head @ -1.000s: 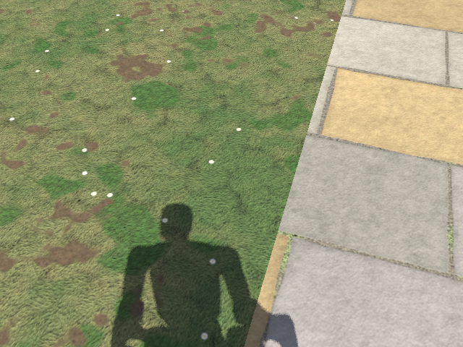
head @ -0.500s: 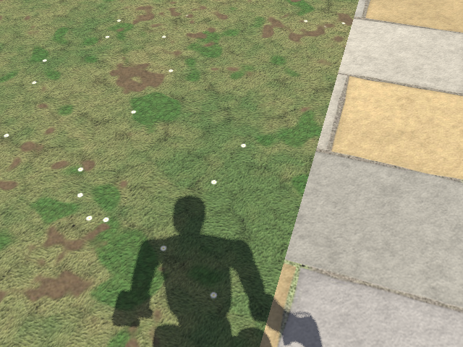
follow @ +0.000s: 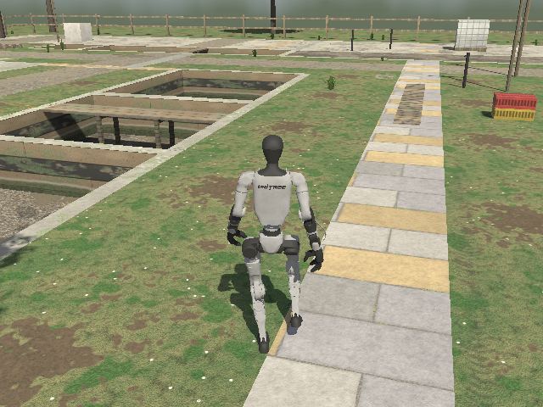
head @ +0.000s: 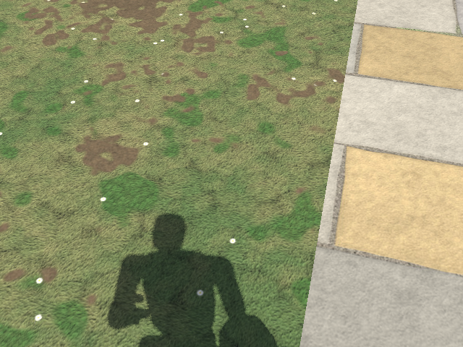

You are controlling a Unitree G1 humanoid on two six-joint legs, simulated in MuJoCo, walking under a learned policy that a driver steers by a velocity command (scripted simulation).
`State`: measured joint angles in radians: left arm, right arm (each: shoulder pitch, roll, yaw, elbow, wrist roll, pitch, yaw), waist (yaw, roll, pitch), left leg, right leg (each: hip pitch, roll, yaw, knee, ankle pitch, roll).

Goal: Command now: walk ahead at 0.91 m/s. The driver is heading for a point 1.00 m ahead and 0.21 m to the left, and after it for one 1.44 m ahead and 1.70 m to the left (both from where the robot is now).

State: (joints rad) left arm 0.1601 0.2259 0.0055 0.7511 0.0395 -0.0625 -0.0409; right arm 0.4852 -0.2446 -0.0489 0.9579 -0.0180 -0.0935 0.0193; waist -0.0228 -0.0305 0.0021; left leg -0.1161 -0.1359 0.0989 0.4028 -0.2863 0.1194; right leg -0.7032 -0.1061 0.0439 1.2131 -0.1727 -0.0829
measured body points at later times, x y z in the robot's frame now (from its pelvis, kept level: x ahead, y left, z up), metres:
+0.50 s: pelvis +0.30 -0.03 +0.00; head +0.36 -0.03 +0.45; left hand +0.33 +0.25 -0.12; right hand +0.46 -0.28 -0.13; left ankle +0.33 +0.11 -0.65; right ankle +0.40 -0.09 -0.73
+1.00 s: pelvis +0.35 +0.02 +0.01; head +0.37 +0.05 +0.45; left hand +0.30 +0.31 -0.12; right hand +0.61 -0.14 -0.09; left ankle +0.34 +0.10 -0.73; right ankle +0.44 -0.09 -0.68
